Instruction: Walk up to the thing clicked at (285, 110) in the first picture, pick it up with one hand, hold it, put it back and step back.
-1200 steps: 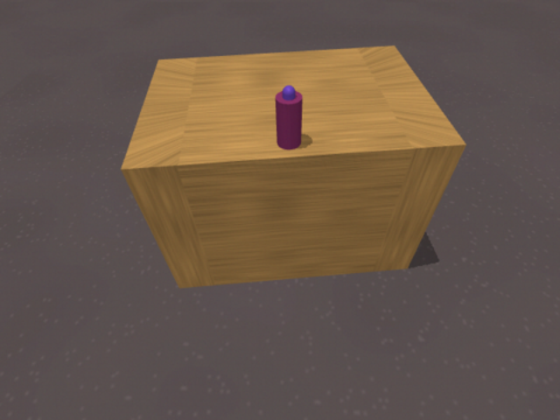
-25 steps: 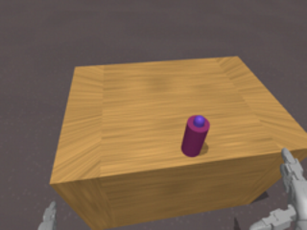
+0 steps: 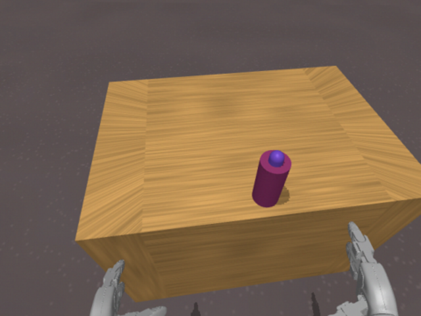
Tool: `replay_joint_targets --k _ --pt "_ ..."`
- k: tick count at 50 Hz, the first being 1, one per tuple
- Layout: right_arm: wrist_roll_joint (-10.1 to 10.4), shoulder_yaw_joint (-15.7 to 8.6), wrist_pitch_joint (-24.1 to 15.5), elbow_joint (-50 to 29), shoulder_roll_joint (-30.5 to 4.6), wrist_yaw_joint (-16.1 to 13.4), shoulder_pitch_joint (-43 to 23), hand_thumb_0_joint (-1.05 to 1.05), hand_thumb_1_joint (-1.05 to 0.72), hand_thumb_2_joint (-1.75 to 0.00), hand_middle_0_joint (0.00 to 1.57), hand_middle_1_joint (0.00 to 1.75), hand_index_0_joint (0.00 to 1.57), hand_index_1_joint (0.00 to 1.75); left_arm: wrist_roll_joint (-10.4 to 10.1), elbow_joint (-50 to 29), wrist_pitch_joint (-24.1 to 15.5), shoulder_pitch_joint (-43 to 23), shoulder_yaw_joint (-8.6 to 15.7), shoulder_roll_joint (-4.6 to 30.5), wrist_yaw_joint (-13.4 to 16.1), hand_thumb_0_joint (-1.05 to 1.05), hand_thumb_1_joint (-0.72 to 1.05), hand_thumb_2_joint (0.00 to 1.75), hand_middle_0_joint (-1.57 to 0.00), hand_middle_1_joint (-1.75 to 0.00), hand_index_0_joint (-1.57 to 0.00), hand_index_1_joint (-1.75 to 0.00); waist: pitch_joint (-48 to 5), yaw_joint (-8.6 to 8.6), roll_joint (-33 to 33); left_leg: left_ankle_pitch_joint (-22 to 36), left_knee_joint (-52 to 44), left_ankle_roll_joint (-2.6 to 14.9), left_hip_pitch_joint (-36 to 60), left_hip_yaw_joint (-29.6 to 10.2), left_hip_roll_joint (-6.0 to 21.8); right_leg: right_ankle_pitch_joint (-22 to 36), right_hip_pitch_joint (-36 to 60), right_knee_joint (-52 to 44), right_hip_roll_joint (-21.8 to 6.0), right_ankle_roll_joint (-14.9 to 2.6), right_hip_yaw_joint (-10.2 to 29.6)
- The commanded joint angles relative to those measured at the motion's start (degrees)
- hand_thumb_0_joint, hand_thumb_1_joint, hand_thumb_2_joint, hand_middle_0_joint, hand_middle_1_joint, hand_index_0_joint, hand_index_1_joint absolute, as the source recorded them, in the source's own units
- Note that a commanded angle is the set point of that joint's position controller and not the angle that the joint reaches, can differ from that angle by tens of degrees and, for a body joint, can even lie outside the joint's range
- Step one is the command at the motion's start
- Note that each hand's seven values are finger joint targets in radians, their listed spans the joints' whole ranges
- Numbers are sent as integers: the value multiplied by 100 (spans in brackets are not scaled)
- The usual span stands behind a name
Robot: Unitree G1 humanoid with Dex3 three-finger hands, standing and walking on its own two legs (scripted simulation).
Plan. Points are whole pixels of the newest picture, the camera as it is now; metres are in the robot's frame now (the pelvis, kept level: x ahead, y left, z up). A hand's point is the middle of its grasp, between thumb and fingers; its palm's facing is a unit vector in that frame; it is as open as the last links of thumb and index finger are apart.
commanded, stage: home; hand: right
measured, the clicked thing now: (271, 176) +0.42 -0.14 -0.03
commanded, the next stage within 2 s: none
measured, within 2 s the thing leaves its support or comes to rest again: neither
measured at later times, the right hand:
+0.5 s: hand (311, 277) +0.21 -0.19 -0.08, palm faces +0.09 +0.97 -0.23, open 17.5 cm
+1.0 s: hand out of the picture +0.12 -0.26 -0.13, palm faces -0.03 +0.93 -0.38, open 17.7 cm
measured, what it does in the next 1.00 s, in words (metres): stands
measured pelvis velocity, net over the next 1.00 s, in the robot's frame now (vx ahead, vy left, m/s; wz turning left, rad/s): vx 0.03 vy -0.01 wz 0.00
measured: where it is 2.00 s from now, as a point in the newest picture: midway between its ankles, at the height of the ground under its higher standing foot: outside the picture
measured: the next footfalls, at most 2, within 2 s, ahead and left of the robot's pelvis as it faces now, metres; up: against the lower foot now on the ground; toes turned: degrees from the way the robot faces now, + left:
none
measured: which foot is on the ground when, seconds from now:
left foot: down 0.00-1.00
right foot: down 0.00-1.00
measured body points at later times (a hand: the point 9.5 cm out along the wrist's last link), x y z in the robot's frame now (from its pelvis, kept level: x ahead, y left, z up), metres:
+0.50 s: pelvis +0.03 -0.01 +0.00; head +0.04 -0.01 +0.45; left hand +0.18 +0.21 -0.09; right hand +0.20 -0.24 -0.07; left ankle +0.05 +0.13 -0.73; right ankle +0.00 -0.14 -0.73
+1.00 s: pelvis +0.03 -0.01 +0.01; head +0.02 -0.01 +0.46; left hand +0.11 +0.30 -0.11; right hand +0.12 -0.31 -0.11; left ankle +0.06 +0.13 -0.73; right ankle +0.00 -0.14 -0.73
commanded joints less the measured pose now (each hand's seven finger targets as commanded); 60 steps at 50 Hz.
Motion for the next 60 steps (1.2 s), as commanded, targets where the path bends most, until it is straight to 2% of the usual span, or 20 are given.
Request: replay_joint_targets --k 1,5,9,10,12,13,15,17,18,19,21,24,29,30,31,33,36,42,49,60 --pt "-69 -401 -223 -345 -929 -96 -215 0 55 -6 5 5 5 5 33 -1041 -397 -227 922 1458 154 0 57 71 -17 -24 -17 -24 -791 182 323 0 -556 4 690 238 -214 271 -300 -714 196 -236 -302" --pt "-149 -170 -42 477 -797 -192 -1132 0 61 -2 5 4 5 4 17 -967 -350 -340 825 1281 218 0 82 86 -19 -28 -19 -28 -982 283 325 535 -453 33 689 198 -201 833 -41 -623 152 -210 -229" --pt "-170 486 45 989 -274 -201 -2067 0 61 -2 5 4 5 4 -36 -856 -336 -845 -301 58 167 0 89 90 -20 -30 -20 -30 -886 153 58 393 -472 63 708 107 -159 733 -340 -590 156 -196 -277" --pt "-176 541 87 1378 -208 -204 -1906 0 61 -1 5 4 5 4 -49 -803 -331 -942 -482 -107 147 0 89 90 -20 -30 -20 -30 -744 78 -105 199 -480 94 690 101 -163 551 -458 -663 159 -173 -292" --pt "-197 299 147 1461 -578 -273 -1791 0 57 -4 5 5 5 5 6 -737 -308 -716 -25 525 198 0 89 90 -20 -30 -20 -30 -928 105 -264 218 -505 117 820 126 -200 576 -357 -758 127 -122 -270" --pt "-177 337 156 1178 -620 -275 -1859 0 55 -6 5 5 5 5 6 -720 -308 -639 -118 482 177 0 89 90 -20 -30 -20 -30 -1112 54 -493 377 -516 128 961 123 -201 743 -249 -781 142 -99 -280" --pt "-192 -97 295 1600 -1147 -357 -1204 0 58 -4 5 5 5 5 20 -515 -258 -290 242 967 189 0 89 90 -20 -30 -20 -30 -856 -9 -609 470 -593 131 1066 156 -206 836 -306 -840 159 -67 -317" --pt "-141 140 373 1606 -875 -327 -1131 0 57 -4 5 5 5 5 6 -551 -238 -419 218 937 121 0 90 90 -20 -30 -20 -30 -781 5 -487 632 -643 114 1147 180 -232 1012 -305 -856 147 -68 -330" --pt "-130 -399 281 763 -1168 -500 -1468 0 60 -2 5 4 5 4 57 -232 -201 -527 194 1134 124 0 90 90 -20 -30 -20 -30 -952 -207 -577 582 -624 140 1359 147 -272 969 -270 -814 165 -63 -329" --pt "-166 38 350 1456 -696 -479 -878 0 57 -4 5 5 5 5 46 -260 -172 -555 94 987 116 0 90 90 -20 -30 -20 -30 -593 -38 -274 652 -672 125 1278 157 -283 1019 -344 -813 160 -90 -373" --pt "-114 550 441 1853 -126 -405 -918 0 56 -5 5 5 5 5 17 -221 -137 -565 77 950 69 0 90 90 -20 -30 -20 -30 -233 171 173 632 -720 109 1004 225 -340 1005 -452 -844 101 -120 -319" --pt "-134 303 367 1511 -391 -425 -1530 0 51 -7 6 6 6 6 27 -114 -59 -567 160 1024 50 0 90 90 -20 -30 -20 -30 -362 112 136 595 -701 104 917 203 -315 944 -341 -837 104 -148 -318" --pt "-146 294 360 1299 -502 -472 -1983 0 59 -3 5 5 5 5 44 -17 10 -516 198 1073 59 0 90 90 -20 -30 -20 -30 -1017 177 93 1238 -529 124 1143 181 -317 1674 124 -751 64 -114 -276" --pt "-142 149 336 995 -707 -510 -2218 0 60 -2 5 4 5 4 32 -14 24 -533 200 1074 62 0 90 90 -20 -30 -20 -30 -1119 129 -27 1320 -528 122 1218 149 -295 1717 196 -743 81 -113 -294" --pt "-524 -37 517 2580 -1867 -302 -1229 0 60 -2 5 4 5 4 349 591 213 -293 423 2144 -58 0 90 90 -20 -30 -20 -30 -1304 60 40 2329 81 277 1479 -293 346 2732 193 -392 -384 -277 163" --pt "-506 0 668 2848 -1743 -184 -1151 0 61 -2 5 4 5 4 343 692 364 -240 395 2013 -118 0 90 90 -20 -30 -20 -30 -1376 116 59 2566 79 369 1400 -266 359 2800 341 -316 -360 -301 129" --pt "-376 173 685 3091 -1546 -66 -1387 0 61 -1 4 4 4 4 257 858 433 -414 323 1939 -198 0 90 90 -20 -30 -20 -30 -1012 119 1 1733 -144 328 1055 -234 339 2115 262 -512 -340 -281 126" --pt "-362 255 788 3943 -1786 -8 -1715 0 61 -1 5 4 5 4 211 1446 538 -517 251 2117 -229 0 90 90 -20 -30 -20 -30 -521 109 -1 1782 -261 304 1094 -303 373 2059 173 -718 -375 -342 225" --pt "-309 332 870 4720 -2068 -15 -1942 0 59 -3 5 5 5 5 187 2020 632 -619 178 2336 -242 0 90 90 -20 -30 -20 -30 -287 107 134 1312 -795 263 1221 -476 446 1332 350 -1209 -390 -361 330" --pt "-287 388 924 5417 -2218 25 -2090 0 57 -4 5 5 5 5 163 2639 652 -690 102 2526 -271 0 90 90 -20 -30 -20 -30 156 70 73 -98 -1528 211 1126 -609 427 300 325 -1748 -413 -342 397"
